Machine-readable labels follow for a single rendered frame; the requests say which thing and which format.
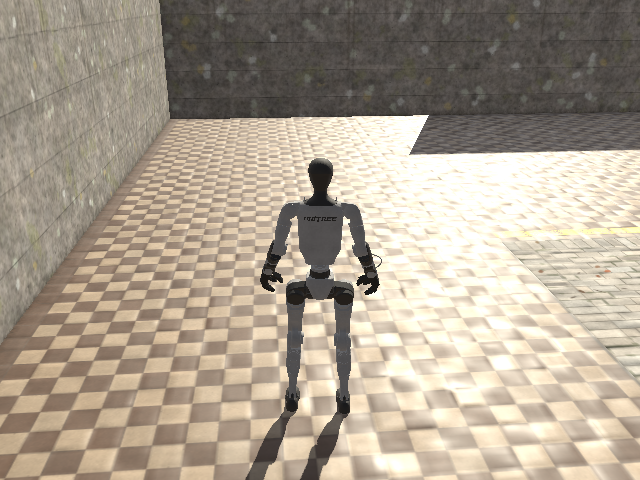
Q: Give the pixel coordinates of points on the robot head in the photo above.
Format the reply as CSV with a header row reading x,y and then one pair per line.
x,y
320,172

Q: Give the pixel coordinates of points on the right robot upper arm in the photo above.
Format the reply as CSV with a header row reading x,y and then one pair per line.
x,y
352,212

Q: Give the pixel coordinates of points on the right robot forearm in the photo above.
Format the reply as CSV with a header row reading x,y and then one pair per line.
x,y
368,263

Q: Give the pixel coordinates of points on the right robot thigh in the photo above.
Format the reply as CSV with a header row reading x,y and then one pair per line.
x,y
343,302

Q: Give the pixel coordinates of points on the left robot forearm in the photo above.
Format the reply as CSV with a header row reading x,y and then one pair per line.
x,y
271,261

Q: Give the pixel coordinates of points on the robot right hand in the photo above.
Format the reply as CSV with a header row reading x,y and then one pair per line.
x,y
365,280

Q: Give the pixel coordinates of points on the left robot upper arm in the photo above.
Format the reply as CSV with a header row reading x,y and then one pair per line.
x,y
288,211

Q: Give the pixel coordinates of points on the robot left hand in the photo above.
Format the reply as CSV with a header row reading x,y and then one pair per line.
x,y
264,280

